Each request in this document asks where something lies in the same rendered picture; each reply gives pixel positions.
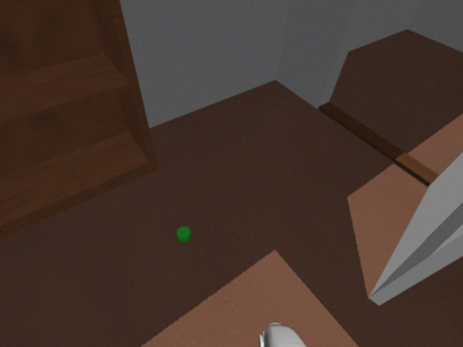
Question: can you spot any bookshelf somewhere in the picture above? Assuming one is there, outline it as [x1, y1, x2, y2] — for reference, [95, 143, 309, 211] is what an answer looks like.
[0, 0, 159, 241]

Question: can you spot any tin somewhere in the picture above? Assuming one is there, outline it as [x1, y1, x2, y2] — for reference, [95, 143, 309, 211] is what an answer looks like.
[177, 226, 191, 242]

